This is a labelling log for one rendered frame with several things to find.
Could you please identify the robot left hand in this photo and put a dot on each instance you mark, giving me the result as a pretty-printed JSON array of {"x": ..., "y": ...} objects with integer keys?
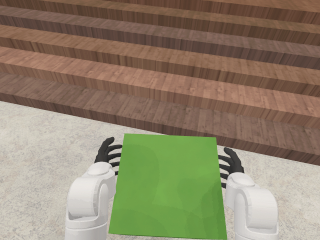
[{"x": 104, "y": 150}]

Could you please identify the robot right forearm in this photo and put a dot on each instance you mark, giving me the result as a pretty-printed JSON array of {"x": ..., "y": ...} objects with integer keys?
[{"x": 256, "y": 213}]

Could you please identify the robot left forearm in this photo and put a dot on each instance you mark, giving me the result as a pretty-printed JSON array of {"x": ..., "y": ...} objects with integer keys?
[{"x": 88, "y": 203}]

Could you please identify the robot right hand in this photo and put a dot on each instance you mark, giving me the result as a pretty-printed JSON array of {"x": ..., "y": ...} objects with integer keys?
[{"x": 233, "y": 161}]

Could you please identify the carton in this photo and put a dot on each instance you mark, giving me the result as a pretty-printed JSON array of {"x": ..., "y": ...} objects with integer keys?
[{"x": 169, "y": 186}]

